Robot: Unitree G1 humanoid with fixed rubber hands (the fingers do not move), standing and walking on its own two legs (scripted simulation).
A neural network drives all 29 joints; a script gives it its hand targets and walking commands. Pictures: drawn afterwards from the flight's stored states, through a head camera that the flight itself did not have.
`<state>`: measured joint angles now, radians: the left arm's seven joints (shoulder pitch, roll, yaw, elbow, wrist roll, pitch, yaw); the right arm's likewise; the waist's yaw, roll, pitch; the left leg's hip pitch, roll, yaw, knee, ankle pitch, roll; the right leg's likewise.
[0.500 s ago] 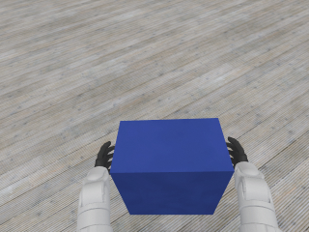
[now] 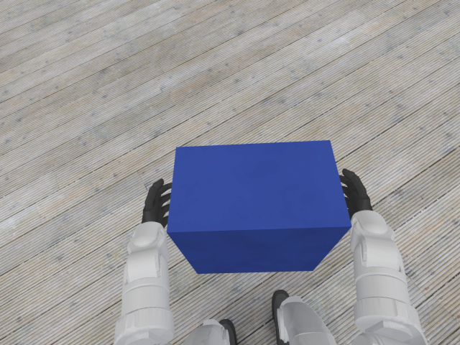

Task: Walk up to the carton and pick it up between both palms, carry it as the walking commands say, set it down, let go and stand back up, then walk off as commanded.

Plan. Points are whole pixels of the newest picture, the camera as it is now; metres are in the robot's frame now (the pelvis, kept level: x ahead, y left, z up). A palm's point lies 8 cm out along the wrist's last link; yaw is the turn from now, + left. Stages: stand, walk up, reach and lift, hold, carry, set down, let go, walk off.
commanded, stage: set down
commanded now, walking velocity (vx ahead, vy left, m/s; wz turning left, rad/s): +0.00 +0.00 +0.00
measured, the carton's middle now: (253, 217) +0.35 -0.04 -0.14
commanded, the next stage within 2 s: none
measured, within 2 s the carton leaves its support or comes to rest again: neither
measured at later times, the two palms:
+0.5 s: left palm (171, 219) +0.37 +0.13 -0.13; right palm (344, 209) +0.34 -0.23 -0.13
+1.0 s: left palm (184, 218) +0.40 +0.12 -0.22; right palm (335, 210) +0.36 -0.24 -0.22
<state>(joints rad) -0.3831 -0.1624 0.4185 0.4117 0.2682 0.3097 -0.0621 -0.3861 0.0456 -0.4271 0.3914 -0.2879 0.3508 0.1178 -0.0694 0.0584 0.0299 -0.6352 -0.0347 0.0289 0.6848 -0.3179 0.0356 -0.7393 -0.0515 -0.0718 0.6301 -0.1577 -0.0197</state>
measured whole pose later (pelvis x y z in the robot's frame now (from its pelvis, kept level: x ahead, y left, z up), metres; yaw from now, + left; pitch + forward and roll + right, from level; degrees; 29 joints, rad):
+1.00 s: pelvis -0.04 -0.01 -0.15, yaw +1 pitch +43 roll +2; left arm -0.73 -0.06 0.46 0.54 0.17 0.32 -0.01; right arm -0.73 -0.06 -0.45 0.52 -0.23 0.37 0.08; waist -0.05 0.07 -0.24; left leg -1.63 -0.04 0.03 1.39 -0.51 0.02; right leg -1.74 -0.06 -0.04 1.29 -0.30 -0.04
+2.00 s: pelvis -0.08 -0.01 -0.29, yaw +3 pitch +48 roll +3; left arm -1.08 0.07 0.43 0.66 0.06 0.30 0.06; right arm -1.08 -0.24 -0.39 0.68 -0.11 0.35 0.03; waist -0.05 0.08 -0.08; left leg -2.14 -0.05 0.03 1.88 -0.59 0.00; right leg -2.26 -0.08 -0.04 1.75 -0.34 -0.07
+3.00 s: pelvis -0.09 -0.01 -0.37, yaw +3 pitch +40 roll +3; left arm -1.25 0.15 0.35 0.85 -0.04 0.20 0.12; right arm -1.31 -0.40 -0.21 1.00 0.06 0.22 0.00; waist -0.07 0.09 0.18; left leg -2.23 -0.06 0.06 2.16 -0.63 0.02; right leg -2.37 -0.09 -0.02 2.02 -0.35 -0.07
